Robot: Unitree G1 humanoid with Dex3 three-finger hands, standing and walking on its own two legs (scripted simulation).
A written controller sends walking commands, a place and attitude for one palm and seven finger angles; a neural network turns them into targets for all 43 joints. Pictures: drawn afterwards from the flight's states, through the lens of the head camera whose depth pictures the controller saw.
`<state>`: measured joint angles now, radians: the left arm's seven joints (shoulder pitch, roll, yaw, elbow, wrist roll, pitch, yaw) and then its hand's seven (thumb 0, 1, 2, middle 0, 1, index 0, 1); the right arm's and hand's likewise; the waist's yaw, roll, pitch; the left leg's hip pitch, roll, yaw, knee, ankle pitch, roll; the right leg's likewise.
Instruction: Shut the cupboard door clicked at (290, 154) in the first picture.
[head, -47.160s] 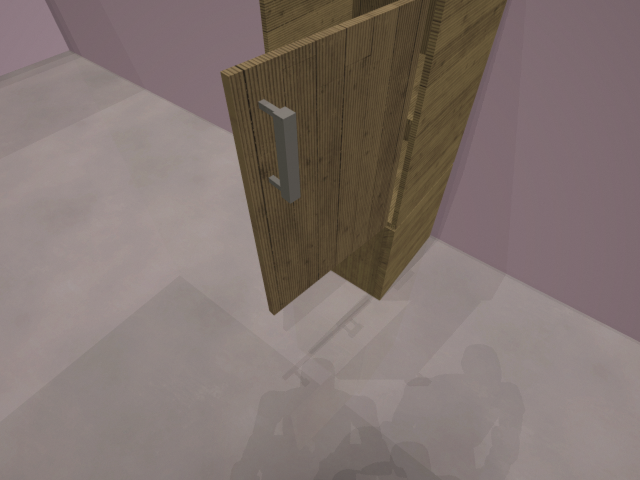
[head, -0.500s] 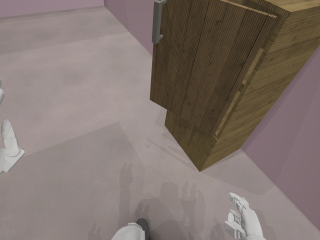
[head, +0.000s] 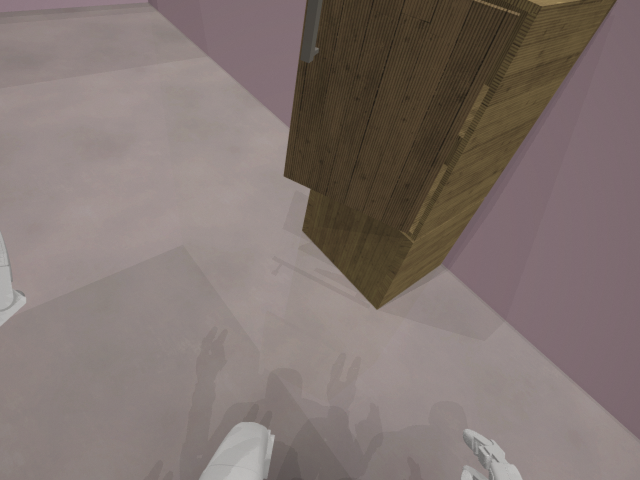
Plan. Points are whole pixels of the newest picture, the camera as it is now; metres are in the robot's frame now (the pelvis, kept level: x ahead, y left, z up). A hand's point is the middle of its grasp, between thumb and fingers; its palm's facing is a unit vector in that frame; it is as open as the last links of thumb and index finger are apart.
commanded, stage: stop stepping back and stand still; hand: left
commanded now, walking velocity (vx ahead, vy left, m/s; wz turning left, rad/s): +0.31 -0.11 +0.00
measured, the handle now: (316, 22) +0.96 +0.07 +0.16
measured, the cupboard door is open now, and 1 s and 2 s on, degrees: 24 24 24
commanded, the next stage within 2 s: let the arm hang, fingers relaxed in 1.34 s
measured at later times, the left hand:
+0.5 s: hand out of the picture +0.07 +0.30 +0.22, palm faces +0.39 -0.75 -0.53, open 7.4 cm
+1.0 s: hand out of the picture +0.12 +0.32 +0.23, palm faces +0.36 -0.66 -0.66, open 7.4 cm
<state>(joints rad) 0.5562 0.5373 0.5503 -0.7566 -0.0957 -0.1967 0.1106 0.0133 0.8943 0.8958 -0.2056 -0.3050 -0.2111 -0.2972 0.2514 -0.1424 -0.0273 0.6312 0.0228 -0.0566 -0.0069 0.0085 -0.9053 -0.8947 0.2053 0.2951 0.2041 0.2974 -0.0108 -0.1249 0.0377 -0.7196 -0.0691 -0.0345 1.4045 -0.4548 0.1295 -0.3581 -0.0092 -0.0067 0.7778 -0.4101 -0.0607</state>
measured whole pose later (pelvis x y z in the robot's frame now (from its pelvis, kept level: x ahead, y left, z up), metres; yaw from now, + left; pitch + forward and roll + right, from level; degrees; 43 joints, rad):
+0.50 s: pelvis -0.12 +0.04 +0.02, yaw +1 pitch +1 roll -3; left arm 0.60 0.55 0.47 -0.65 -0.05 -0.14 0.14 0.01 0.89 0.90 -0.21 -0.31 -0.22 -0.30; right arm 0.19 -0.19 -0.01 0.61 0.00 -0.01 -0.05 0.00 -0.90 -0.89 0.21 0.30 0.21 0.30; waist 0.00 0.01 -0.03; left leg -0.59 0.09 0.01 0.83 -0.39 0.00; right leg -0.08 0.07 -0.13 0.44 -0.35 -0.09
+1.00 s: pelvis -0.07 +0.06 +0.02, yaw +1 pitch +1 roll -1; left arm 0.68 0.57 0.57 -0.61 -0.06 -0.26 0.15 0.01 0.89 0.89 -0.21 -0.31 -0.22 -0.30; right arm 0.24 -0.13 0.04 0.64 0.01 -0.07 -0.03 0.01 -0.90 -0.89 0.21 0.30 0.21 0.30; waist -0.04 0.04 0.04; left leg -0.40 0.07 0.10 0.63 -0.28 0.01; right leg -0.24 0.02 -0.10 0.57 -0.34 -0.03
